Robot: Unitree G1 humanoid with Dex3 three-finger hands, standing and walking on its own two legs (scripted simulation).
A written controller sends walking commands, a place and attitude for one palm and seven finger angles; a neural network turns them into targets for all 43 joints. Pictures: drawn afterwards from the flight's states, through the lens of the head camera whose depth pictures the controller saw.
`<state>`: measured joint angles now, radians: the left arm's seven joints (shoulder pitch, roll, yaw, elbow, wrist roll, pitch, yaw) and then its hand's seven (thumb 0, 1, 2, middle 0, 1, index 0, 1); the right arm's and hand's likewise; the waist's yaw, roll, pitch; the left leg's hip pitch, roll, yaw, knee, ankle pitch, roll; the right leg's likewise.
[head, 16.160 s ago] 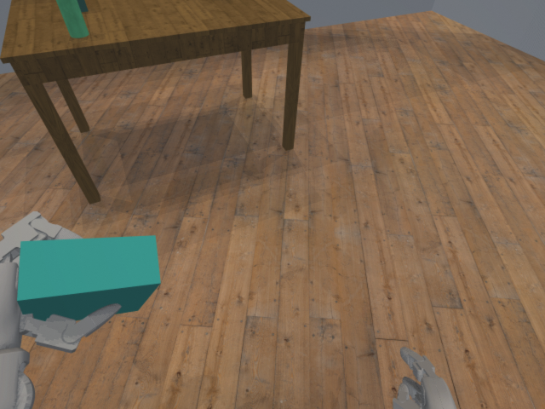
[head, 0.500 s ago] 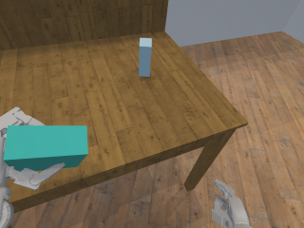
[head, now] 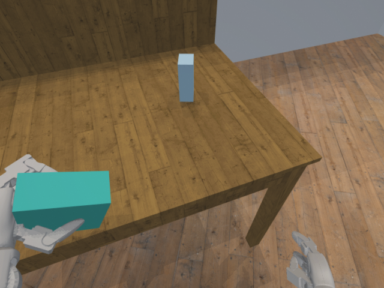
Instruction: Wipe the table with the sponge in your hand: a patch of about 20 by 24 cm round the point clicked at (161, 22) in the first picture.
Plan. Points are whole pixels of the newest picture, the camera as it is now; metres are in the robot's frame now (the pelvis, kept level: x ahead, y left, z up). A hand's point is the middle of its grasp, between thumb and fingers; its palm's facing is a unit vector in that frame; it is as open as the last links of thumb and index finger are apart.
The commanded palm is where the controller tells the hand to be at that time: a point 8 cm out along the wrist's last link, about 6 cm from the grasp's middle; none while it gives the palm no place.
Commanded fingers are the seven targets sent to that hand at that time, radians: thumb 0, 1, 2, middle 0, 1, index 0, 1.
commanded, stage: come to a stop and stand still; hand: left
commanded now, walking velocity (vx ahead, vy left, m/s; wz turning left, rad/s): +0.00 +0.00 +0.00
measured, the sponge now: (78, 203) +0.22 +0.21 +0.13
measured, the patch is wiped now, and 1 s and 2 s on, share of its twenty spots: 0.00 0.00 0.00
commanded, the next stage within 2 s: look again from close up in 0.72 s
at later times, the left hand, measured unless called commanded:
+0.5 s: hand (14, 174) +0.25 +0.33 +0.15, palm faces +0.37 -0.82 -0.44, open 9.7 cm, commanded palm +0.18 +0.34 +0.17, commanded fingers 0.00 0.10 1.30 -1.20 -1.60 -1.20 -1.60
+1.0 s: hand (24, 178) +0.24 +0.30 +0.16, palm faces +0.36 -0.85 -0.39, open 9.7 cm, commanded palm +0.19 +0.33 +0.17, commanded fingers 0.00 0.10 1.30 -1.20 -1.60 -1.20 -1.60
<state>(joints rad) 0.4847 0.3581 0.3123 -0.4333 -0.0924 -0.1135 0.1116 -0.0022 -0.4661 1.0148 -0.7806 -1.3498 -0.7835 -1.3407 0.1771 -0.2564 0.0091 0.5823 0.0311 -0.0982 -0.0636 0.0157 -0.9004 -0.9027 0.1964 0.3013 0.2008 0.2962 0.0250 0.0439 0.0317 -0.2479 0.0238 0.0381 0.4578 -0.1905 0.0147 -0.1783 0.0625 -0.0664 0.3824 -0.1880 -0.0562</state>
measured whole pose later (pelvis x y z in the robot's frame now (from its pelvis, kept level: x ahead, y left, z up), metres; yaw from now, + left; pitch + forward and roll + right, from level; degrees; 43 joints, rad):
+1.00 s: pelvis +0.02 +0.05 +0.00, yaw -1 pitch +0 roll -2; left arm 0.42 0.38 0.35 -0.46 -0.03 -0.20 0.09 0.00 -0.47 1.02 -0.78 -1.35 -0.78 -1.34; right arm 0.19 -0.19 0.03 0.55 0.01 -0.10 -0.02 0.01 -0.90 -0.90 0.20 0.30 0.20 0.30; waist 0.04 -0.02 0.05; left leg -0.22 -0.04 0.09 0.45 -0.23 0.08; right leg -0.17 -0.01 -0.03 0.39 -0.22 0.02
